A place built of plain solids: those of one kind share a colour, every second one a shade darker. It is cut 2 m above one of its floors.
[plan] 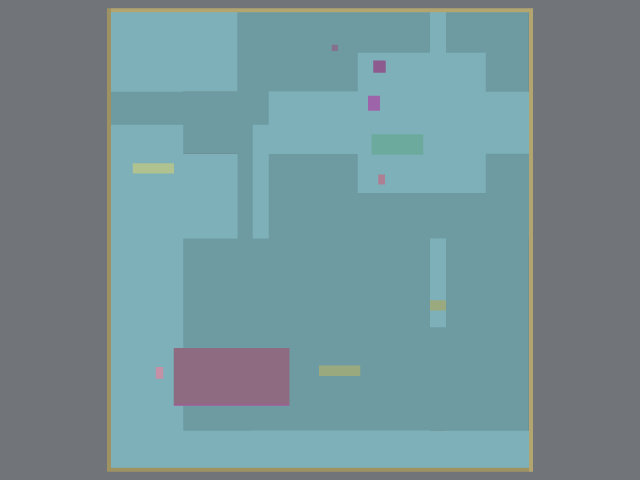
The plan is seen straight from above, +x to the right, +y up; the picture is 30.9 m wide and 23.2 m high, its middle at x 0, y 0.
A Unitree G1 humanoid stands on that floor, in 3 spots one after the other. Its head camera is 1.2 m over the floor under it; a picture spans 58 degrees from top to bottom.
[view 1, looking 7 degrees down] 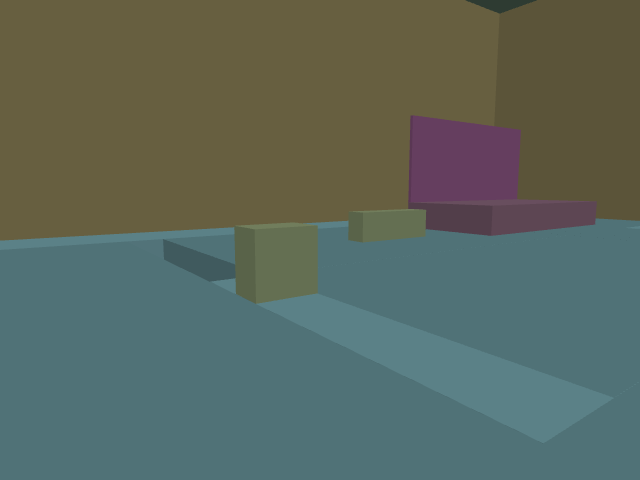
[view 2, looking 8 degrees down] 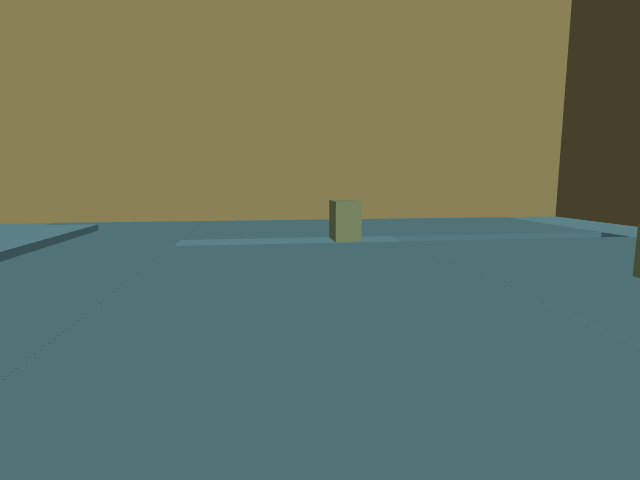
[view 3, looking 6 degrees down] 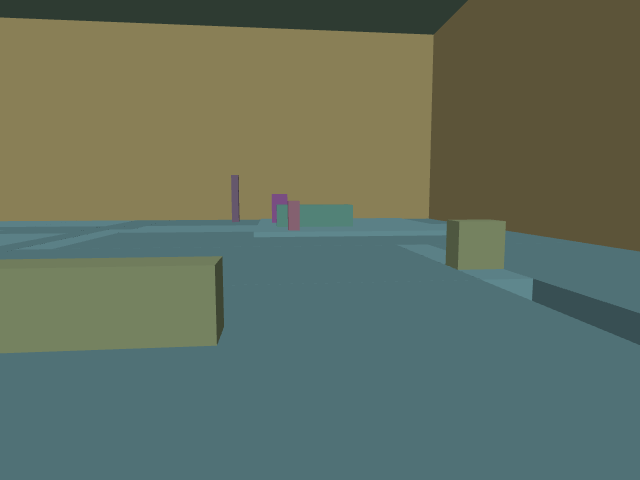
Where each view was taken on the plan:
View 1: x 8.05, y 1.03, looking -125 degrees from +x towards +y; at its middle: floor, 9.86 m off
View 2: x -2.74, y -1.48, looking -8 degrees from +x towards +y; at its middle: floor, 8.61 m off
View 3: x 2.41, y -9.98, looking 84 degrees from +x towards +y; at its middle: floor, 11.47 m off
